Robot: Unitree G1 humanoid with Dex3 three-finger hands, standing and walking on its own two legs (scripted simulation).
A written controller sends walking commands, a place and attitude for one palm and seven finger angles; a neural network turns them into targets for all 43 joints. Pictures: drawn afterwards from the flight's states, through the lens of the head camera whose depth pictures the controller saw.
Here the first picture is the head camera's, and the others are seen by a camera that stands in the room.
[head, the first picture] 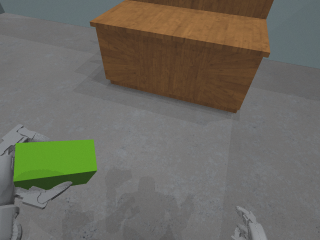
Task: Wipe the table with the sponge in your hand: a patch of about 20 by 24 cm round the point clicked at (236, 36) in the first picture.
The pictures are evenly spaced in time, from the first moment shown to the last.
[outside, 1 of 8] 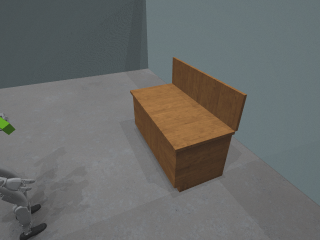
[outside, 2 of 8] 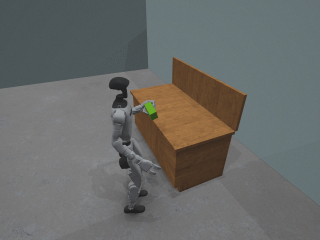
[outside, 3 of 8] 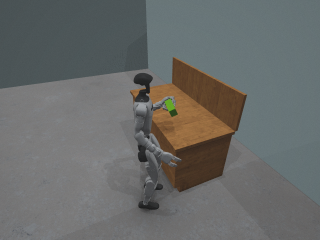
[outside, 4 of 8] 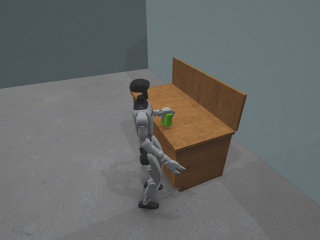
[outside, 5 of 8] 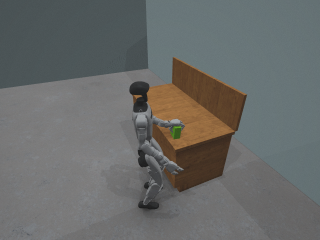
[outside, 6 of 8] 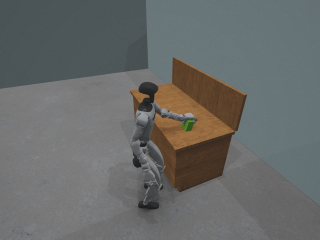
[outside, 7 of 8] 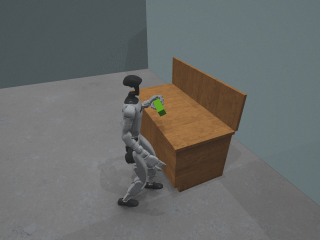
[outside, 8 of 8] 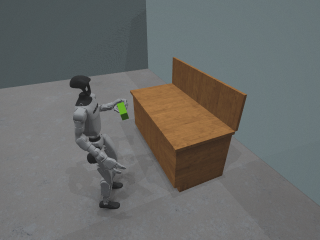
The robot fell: no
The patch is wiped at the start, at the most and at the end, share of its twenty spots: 0.00 1.00 1.00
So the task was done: yes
